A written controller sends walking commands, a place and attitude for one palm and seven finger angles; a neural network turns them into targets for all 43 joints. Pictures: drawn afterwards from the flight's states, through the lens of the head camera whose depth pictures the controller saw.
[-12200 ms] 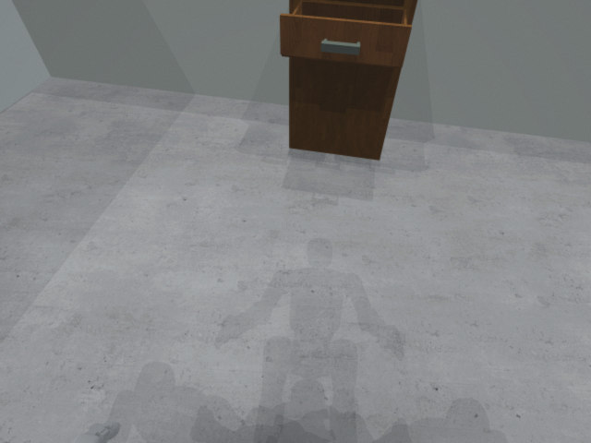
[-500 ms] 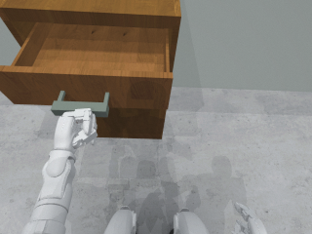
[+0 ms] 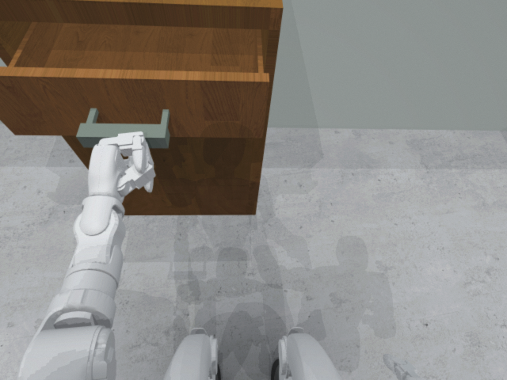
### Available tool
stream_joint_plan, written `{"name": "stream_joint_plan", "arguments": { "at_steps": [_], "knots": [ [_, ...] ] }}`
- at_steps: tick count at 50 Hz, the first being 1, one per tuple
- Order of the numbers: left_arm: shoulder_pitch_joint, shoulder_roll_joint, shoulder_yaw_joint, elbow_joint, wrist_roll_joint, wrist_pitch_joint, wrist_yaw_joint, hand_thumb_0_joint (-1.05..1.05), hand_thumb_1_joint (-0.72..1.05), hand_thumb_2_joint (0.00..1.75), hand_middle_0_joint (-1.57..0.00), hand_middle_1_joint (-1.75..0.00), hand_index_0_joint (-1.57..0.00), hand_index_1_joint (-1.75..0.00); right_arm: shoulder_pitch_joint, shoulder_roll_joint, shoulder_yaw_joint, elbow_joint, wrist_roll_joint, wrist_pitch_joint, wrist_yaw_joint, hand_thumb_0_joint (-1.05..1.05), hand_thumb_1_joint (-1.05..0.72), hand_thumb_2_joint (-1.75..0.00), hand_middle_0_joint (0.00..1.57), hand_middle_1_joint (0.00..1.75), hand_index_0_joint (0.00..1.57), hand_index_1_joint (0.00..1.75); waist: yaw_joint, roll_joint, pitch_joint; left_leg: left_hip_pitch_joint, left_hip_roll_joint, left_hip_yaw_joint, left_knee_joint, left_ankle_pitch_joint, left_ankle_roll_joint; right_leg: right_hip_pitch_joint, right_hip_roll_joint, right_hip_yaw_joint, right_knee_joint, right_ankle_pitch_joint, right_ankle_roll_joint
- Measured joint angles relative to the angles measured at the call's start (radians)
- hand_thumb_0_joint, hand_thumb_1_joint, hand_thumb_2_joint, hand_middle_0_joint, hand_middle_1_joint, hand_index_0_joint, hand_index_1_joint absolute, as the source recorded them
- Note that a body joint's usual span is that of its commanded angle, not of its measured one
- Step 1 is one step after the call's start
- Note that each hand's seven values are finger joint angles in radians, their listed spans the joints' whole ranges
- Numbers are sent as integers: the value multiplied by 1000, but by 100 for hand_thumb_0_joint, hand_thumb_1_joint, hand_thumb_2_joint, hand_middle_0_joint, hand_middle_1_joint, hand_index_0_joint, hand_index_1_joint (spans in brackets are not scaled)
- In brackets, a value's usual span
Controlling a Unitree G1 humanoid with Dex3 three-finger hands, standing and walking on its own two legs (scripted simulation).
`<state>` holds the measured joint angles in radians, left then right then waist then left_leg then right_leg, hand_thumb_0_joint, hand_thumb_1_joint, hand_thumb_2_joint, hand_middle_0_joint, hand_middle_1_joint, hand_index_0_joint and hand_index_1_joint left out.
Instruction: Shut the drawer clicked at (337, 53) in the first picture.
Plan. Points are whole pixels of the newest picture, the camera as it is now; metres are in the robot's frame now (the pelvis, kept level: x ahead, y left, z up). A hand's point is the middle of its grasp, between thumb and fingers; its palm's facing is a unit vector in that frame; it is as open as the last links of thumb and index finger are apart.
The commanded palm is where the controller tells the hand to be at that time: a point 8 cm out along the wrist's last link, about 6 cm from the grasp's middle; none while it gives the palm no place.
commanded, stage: push the drawer shut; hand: left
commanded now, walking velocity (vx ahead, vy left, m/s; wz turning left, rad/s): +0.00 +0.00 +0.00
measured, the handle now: (127, 125) +0.52 +0.20 +0.04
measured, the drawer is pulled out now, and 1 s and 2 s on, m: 0.13 0.01 0.00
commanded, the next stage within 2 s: pull the fist back off the drawer in 1.70 s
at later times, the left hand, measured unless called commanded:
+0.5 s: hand (154, 139) +0.49 +0.16 +0.04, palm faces +0.01 -1.00 -0.03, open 3.2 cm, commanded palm +0.47 +0.21 +0.05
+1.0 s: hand (157, 110) +0.55 +0.16 +0.04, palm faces +0.01 -1.00 -0.02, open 3.2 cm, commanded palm +0.54 +0.20 +0.05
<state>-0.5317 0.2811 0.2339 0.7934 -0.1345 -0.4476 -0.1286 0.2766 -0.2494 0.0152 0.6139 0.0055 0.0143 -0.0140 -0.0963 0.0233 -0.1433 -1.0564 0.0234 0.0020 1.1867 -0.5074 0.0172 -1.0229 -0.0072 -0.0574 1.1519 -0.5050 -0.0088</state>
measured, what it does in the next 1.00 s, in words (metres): stands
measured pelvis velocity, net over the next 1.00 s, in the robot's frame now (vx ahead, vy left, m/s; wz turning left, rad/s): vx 0.00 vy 0.00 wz -0.04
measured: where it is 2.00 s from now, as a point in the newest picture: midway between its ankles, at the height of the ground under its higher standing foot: outside the picture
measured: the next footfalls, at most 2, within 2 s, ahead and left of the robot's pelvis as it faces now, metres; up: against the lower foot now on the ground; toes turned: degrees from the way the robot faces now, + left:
none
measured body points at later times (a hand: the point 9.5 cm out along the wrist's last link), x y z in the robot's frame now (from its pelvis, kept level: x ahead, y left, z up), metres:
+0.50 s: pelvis +0.00 +0.00 -0.01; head +0.14 +0.01 +0.42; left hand +0.48 +0.21 +0.04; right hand +0.04 -0.27 -0.12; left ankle +0.03 +0.11 -0.64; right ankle +0.02 -0.12 -0.64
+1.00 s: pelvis +0.00 +0.00 -0.02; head +0.17 +0.02 +0.40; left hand +0.55 +0.21 +0.05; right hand -0.01 -0.26 -0.12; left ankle +0.03 +0.11 -0.64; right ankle +0.02 -0.12 -0.64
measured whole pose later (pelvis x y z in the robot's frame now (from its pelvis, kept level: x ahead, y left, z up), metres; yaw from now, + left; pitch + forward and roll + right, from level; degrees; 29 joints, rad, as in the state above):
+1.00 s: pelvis +0.00 +0.00 -0.02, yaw -2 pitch +28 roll -4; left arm -1.01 0.53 0.41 1.22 -0.02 -0.43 -0.16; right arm 0.36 -0.26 0.05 0.61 -0.04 0.09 0.01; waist -0.22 0.04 -0.12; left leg -1.23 0.05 -0.02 1.26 -0.52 0.02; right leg -1.18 0.02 -0.07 1.19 -0.50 -0.01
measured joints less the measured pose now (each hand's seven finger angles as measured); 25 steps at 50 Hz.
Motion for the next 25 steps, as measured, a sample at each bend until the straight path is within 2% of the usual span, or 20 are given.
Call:
{"name": "stream_joint_plan", "arguments": {
  "at_steps": [13, 25],
  "knots": [
    [-129, 55, 72, 152, 24, -26, -25, 2, 84, 89, -140, -160, -140, -160, 35, -1, 4, 4, -10, 29, 6, 0, -91, -90, 20, 30, 20, 30, -31, 0, 4, -24, 11, 4, 7, -5, -2, -28, 11, 5, 5, 1, -3],
    [-233, 92, 104, 257, 46, -42, -26, 3, 83, 89, -140, -160, -140, -160, 50, -5, 4, 14, -21, 49, 13, 0, -91, -90, 20, 30, 20, 30, -49, 6, 6, -57, 13, -1, 21, -8, -2, -58, 14, 1, 13, 0, -3]
  ]
}}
